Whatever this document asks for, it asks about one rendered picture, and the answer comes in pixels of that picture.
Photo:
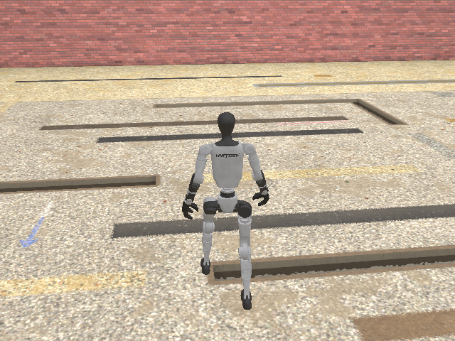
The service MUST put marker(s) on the right robot foot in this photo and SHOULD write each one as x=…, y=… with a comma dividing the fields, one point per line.
x=246, y=303

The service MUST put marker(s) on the left robot upper arm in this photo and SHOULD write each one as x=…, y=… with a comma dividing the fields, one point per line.
x=204, y=151

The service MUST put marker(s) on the robot left thigh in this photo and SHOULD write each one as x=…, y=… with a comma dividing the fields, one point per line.
x=210, y=206

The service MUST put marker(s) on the right robot hand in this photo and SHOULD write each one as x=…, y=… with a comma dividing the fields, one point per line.
x=259, y=195

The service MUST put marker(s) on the right robot upper arm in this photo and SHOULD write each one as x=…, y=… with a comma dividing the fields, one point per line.
x=253, y=160

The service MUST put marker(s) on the robot right forearm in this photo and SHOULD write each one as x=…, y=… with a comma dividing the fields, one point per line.
x=262, y=185

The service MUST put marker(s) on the left robot hand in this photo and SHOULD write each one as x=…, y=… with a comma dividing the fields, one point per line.
x=186, y=209

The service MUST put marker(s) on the robot left forearm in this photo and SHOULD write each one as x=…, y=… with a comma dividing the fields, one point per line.
x=192, y=190

